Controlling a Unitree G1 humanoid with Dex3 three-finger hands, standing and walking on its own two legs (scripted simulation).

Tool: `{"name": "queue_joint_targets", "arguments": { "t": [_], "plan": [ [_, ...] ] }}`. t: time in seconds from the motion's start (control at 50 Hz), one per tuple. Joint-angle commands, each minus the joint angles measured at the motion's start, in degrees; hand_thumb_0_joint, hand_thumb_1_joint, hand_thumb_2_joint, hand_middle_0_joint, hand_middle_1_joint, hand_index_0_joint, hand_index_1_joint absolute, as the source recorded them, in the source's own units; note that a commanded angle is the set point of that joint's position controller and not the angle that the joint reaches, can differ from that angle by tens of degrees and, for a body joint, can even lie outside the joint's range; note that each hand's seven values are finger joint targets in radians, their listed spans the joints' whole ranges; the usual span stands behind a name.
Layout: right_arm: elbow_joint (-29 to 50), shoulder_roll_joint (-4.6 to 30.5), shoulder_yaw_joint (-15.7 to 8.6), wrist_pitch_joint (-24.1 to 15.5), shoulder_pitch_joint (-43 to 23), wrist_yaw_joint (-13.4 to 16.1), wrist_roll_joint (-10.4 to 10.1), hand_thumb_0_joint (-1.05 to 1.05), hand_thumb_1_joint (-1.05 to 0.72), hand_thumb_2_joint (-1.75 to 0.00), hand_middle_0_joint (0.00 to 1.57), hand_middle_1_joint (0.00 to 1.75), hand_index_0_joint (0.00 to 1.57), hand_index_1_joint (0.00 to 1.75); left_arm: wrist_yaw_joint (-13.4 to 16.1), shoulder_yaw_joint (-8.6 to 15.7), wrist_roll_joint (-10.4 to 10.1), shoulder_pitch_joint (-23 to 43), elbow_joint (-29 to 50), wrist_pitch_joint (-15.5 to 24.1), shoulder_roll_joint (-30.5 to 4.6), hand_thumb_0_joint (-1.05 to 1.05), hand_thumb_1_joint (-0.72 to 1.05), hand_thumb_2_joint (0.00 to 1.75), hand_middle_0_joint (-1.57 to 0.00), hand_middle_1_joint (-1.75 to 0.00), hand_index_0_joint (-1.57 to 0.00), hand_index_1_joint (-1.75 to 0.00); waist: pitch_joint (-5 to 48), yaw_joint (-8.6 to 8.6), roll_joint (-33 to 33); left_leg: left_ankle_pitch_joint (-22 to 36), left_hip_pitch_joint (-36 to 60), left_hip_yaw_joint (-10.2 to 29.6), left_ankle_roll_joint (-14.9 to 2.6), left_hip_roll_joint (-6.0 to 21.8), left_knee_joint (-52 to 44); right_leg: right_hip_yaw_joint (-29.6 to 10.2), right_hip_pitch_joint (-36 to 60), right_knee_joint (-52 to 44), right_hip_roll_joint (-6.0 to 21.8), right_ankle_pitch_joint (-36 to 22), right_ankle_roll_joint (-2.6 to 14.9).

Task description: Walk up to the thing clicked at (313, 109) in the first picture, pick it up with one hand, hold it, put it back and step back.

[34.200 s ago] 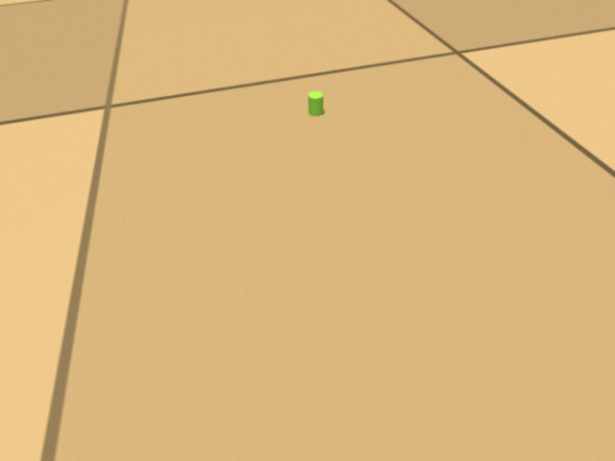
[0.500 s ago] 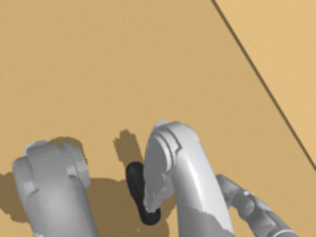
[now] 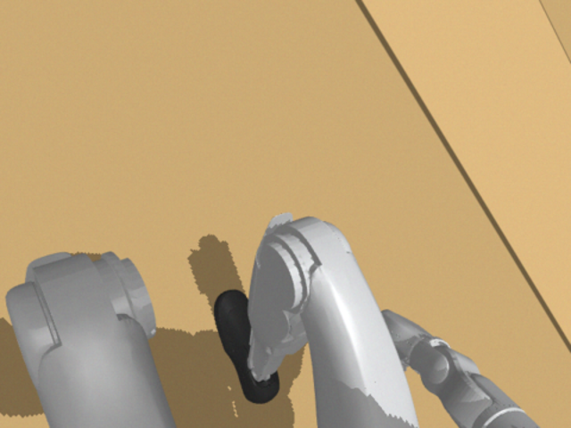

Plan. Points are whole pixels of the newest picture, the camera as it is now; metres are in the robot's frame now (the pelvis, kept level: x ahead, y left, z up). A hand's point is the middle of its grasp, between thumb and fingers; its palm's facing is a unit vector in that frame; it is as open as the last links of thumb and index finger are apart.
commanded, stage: loosen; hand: left
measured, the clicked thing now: out of the picture +0.41 +0.34 -0.21
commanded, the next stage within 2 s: open in 0.18 s
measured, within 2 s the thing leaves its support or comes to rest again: rests again in 1.04 s
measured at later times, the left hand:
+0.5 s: hand out of the picture +0.41 +0.35 -0.18, palm faces +0.58 -0.81 +0.01, open 13.3 cm
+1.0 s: hand out of the picture +0.40 +0.38 -0.15, palm faces +0.63 -0.78 +0.00, open 17.2 cm
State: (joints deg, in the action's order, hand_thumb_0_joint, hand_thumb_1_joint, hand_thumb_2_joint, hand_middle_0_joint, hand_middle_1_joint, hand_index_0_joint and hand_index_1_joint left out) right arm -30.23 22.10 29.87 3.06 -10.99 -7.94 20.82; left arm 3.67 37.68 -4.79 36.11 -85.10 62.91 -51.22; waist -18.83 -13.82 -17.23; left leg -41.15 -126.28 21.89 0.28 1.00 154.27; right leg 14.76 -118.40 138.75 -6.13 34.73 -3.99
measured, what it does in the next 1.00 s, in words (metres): stands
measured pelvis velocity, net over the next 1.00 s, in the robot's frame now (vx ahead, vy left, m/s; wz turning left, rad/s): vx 0.00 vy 0.00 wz -0.01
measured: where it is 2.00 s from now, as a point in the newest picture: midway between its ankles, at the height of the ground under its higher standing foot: (186, 406)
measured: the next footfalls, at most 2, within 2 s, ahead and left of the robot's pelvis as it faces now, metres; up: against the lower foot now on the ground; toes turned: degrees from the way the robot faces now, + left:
none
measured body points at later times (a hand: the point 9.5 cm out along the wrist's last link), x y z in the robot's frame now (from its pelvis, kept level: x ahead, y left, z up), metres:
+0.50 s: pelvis +0.00 +0.00 +0.00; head +0.21 +0.21 +0.33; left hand +0.37 +0.39 -0.18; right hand +0.18 -0.23 -0.02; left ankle +0.08 +0.12 -0.24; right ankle +0.14 -0.12 -0.24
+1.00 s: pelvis +0.00 +0.00 +0.00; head +0.21 +0.21 +0.33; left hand +0.36 +0.42 -0.15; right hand +0.18 -0.23 -0.02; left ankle +0.08 +0.12 -0.24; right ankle +0.14 -0.12 -0.24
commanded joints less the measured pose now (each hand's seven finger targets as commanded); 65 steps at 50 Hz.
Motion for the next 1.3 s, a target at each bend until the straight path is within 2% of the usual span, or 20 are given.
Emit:
{"name": "queue_joint_targets", "arguments": {
  "t": [0.0, 0.1, 0.14, 0.16, 0.26, 0.36, 0.46, 0.48, 0.56, 0.7, 0.82, 0.92, 1.02, 1.08, 1.1, 1.14, 1.2, 1.22, 1.26, 1.28],
  "plan": [
    [0.8, 20.5, -6.4, 0.4, 0.8, 1.0, 0.4, 0.00, -0.90, -0.90, 0.20, 0.30, 0.20, 0.30, 0.0, -1.1, 0.3, 10.3, 7.4, 4.8, -11.0, 0.00, 0.06, 1.20, -1.16, -1.32, -1.19, -1.32, 30.8, -6.27, 33.7, 7.7, 21.6, -4.0, 1.59, 4.7, -20.8, 7.0, 14.2, -8.3, -1.1, -8.3, 3.88],
    [0.9, 21.0, -6.1, 0.3, 0.8, 1.1, 0.5, 0.00, -0.90, -0.90, 0.20, 0.30, 0.20, 0.30, 0.2, -0.8, -0.2, 9.8, 6.5, 5.1, -11.1, 0.00, 0.00, 1.13, -1.20, -1.28, -1.23, -1.28, 30.8, -6.28, 32.6, 7.2, 21.3, -3.4, 1.54, 4.8, -20.7, 7.2, 14.9, -8.6, -1.2, -8.3, 3.65],
    [0.9, 21.0, -6.0, 0.3, 0.8, 1.1, 0.5, 0.00, -0.91, -0.89, 0.20, 0.30, 0.20, 0.30, 0.4, 0.4, -0.7, 9.2, 6.7, 5.2, -12.5, 0.00, -0.12, 0.97, -1.07, -1.12, -1.10, -1.12, 30.9, -5.68, 32.3, 7.0, 20.8, -3.7, 1.27, 4.7, -20.3, 7.1, 14.8, -8.7, -1.3, -8.1, 3.79],
    [1.4, 20.8, -5.9, 0.3, 0.4, 1.1, 0.4, 0.00, -0.91, -0.89, 0.20, 0.30, 0.20, 0.30, 0.2, -1.1, -0.6, 9.7, 6.9, 5.3, -10.9, 0.00, -0.14, 0.89, -1.02, -1.05, -1.05, -1.04, 30.0, -6.20, 32.0, 6.8, 20.8, -3.4, 1.37, 4.8, -20.7, 7.3, 14.3, -8.7, -1.2, -7.9, 3.77],
    [1.0, 21.0, -5.9, 0.2, 0.8, 1.3, 0.5, 0.00, -0.91, -0.89, 0.20, 0.30, 0.20, 0.30, 0.4, -0.2, -0.4, 10.0, 6.6, 5.2, -12.5, 0.00, -0.27, 0.61, -0.89, -0.85, -0.92, -0.83, 29.5, -6.18, 32.6, 6.3, 20.4, -3.3, 1.30, 4.8, -20.9, 7.5, 14.4, -8.9, -1.4, -7.6, 3.82],
    [1.3, 20.9, -5.9, 0.2, 0.3, 1.3, 0.6, 0.00, -0.91, -0.90, 0.20, 0.30, 0.20, 0.30, 0.3, -1.7, -0.1, 10.9, 7.2, 5.2, -11.6, 0.00, -0.51, 0.38, -0.55, -0.52, -0.57, -0.51, 28.8, -6.62, 32.4, 5.6, 20.0, -3.4, 1.20, 4.9, -20.9, 7.5, 13.5, -8.9, -1.4, -7.2, 3.85],
    [1.5, 21.0, -6.2, 0.2, 0.6, 1.1, 0.5, 0.00, -0.92, -0.90, 0.20, 0.30, 0.20, 0.30, 0.5, -1.0, 0.0, 9.3, 6.4, 4.7, -11.7, 0.00, -0.61, 0.27, -0.46, -0.39, -0.47, -0.39, 28.5, -5.92, 32.1, 4.4, 20.5, -2.7, 1.34, 5.1, -21.9, 7.6, 13.0, -8.9, -1.3, -6.1, 3.89],
    [1.2, 20.6, -6.0, 0.2, 0.6, 1.0, 0.5, 0.00, -0.91, -0.90, 0.20, 0.30, 0.20, 0.30, 0.3, -2.4, -0.1, 9.3, 5.8, 4.6, -9.5, 0.00, -0.61, 0.27, -0.44, -0.39, -0.45, -0.38, 28.4, -6.18, 32.1, 4.6, 20.9, -2.5, 1.56, 5.1, -22.1, 7.7, 13.2, -8.8, -1.3, -6.2, 3.86],
    [1.3, 20.9, -6.1, 0.3, 0.9, 0.9, 0.6, 0.00, -0.91, -0.90, 0.20, 0.30, 0.20, 0.30, 0.8, -0.8, -0.1, 9.5, 6.7, 4.9, -11.8, 0.00, -0.61, 0.23, -0.35, -0.30, -0.36, -0.30, 30.2, -5.78, 33.0, 7.2, 22.3, -2.7, 1.56, 5.0, -21.5, 7.5, 14.3, -8.6, -1.4, -8.2, 3.89],
    [0.3, 20.3, -5.7, 0.4, 1.2, 0.7, 0.8, 0.00, -0.91, -0.90, 0.20, 0.30, 0.20, 0.30, 1.0, -3.7, 0.6, 10.7, 5.8, 5.2, -9.3, 0.00, -0.61, 0.14, -0.22, -0.17, -0.23, -0.17, 27.8, -6.84, 33.3, 6.4, 21.7, -2.3, 1.75, 5.2, -22.0, 7.6, 13.0, -8.6, -1.3, -7.5, 3.90],
    [0.3, 21.0, -5.9, 0.9, 1.7, 0.9, 0.5, 0.00, -0.89, -0.90, 0.20, 0.30, 0.20, 0.30, 1.1, 0.5, 0.8, 9.9, 9.7, 5.5, -15.9, 0.00, -0.57, 0.13, -0.09, -0.09, -0.10, -0.09, 30.2, -4.25, 35.6, 8.3, 23.7, -2.5, 2.03, 5.3, -22.5, 7.1, 14.3, -8.2, -1.0, -8.0, 4.06],
    [0.4, 20.8, -7.3, 1.5, 3.3, 1.3, -0.5, 0.00, -0.89, -0.90, 0.20, 0.30, 0.20, 0.30, -0.8, 5.2, 0.3, 9.4, 20.2, 3.6, -22.0, 0.00, -0.61, 0.11, -0.08, -0.08, -0.09, -0.08, 36.2, -1.60, 41.5, 11.7, 28.0, -4.2, 2.38, 5.2, -23.5, 5.6, 15.2, -8.0, -0.9, -9.6, 4.50],
    [-0.5, 20.0, -10.5, 2.0, 5.7, 2.2, -3.0, 0.00, -0.90, -0.90, 0.20, 0.30, 0.20, 0.30, -7.2, 3.2, -1.6, 2.8, 23.0, -3.8, -16.6, 0.00, -0.61, 0.11, -0.11, -0.11, -0.12, -0.10, 37.0, 0.21, 42.8, 7.9, 25.7, -5.8, 2.24, 4.6, -26.8, 4.4, 12.6, -9.3, -0.5, -6.9, 4.84],
    [0.5, 19.1, -12.7, 1.5, 5.8, 2.8, -5.6, 0.00, -0.89, -0.90, 0.20, 0.30, 0.20, 0.30, -12.4, -2.4, -4.9, -5.0, 19.5, -9.0, -5.1, 0.00, -0.61, 0.06, -0.09, -0.09, -0.11, -0.08, 35.7, 0.19, 35.5, 5.3, 21.1, -6.1, 1.29, 4.0, -27.2, 4.6, 10.5, -10.7, -0.2, -5.3, 4.63],
    [0.6, 19.2, -13.7, 1.0, 5.8, 2.9, -6.4, 0.00, -0.89, -0.90, 0.20, 0.30, 0.20, 0.30, -13.7, -2.8, -6.3, -5.1, 23.3, -9.9, -3.8, 0.00, -0.61, 0.04, -0.08, -0.06, -0.10, -0.05, 36.0, 1.30, 34.1, 4.7, 20.3, -5.9, 1.11, 3.8, -27.4, 4.4, 9.1, -10.8, -0.1, -5.0, 4.71],
    [0.1, 18.8, -15.1, 0.1, 6.8, 3.2, -7.9, 0.00, -0.88, -0.89, 0.20, 0.30, 0.20, 0.30, -15.3, -1.5, -9.3, -3.1, 28.4, -11.0, -3.3, 0.00, -0.61, 0.04, -0.07, -0.07, -0.10, -0.05, 38.7, 2.71, 33.6, 4.6, 21.4, -6.1, 0.91, 3.5, -27.7, 4.0, 9.1, -11.1, 0.0, -5.2, 4.69],
    [-0.3, 17.5, -16.9, -1.2, 8.2, 3.4, -9.5, 0.00, -0.81, -0.89, 0.20, 0.30, 0.20, 0.30, -15.3, -1.1, -11.1, 2.0, 33.4, -12.0, -2.1, 0.00, -0.52, 0.02, -0.04, -0.01, -0.03, 0.00, 42.1, 2.31, 32.8, 3.5, 21.6, -6.4, 0.46, 3.2, -27.7, 2.9, 8.3, -11.1, 0.5, -4.7, 4.95],
    [-3.4, 16.3, -21.7, -0.5, 11.3, 4.2, -11.8, 0.00, -0.89, -0.92, 0.20, 0.30, 0.20, 0.30, -13.1, -1.0, 1.7, -4.0, 28.5, -17.2, -14.6, 0.00, -0.52, 0.07, -0.07, -0.06, -0.06, -0.06, 45.7, 5.49, 38.3, 5.6, 27.6, -8.8, 0.28, 3.2, -30.9, 0.7, 7.8, -13.1, 1.3, -4.7, 5.43],
    [-1.1, 14.2, -21.6, -0.2, 11.2, 4.1, -13.3, 0.00, -0.96, -0.92, 0.20, 0.30, 0.20, 0.30, -11.9, -3.7, 0.0, 7.5, 35.4, -20.3, -8.4, 0.00, -0.56, 0.08, -0.08, -0.08, -0.07, -0.09, 47.3, 3.45, 39.5, 3.0, 26.3, -9.0, 0.23, 3.5, -32.8, -0.2, 6.2, -13.8, 1.5, -3.3, 5.82],
    [-1.2, 14.3, -22.2, 0.0, 12.3, 4.1, -14.0, 0.00, -0.96, -0.93, 0.20, 0.30, 0.20, 0.30, -11.0, -2.4, 0.4, 9.7, 37.3, -21.3, -11.0, 0.00, -0.58, 0.09, -0.08, -0.07, -0.06, -0.08, 48.7, 4.10, 40.8, 1.6, 26.5, -9.5, 0.23, 3.3, -33.5, -0.5, 6.7, -14.3, 1.5, -2.6, 5.78]
  ]
}}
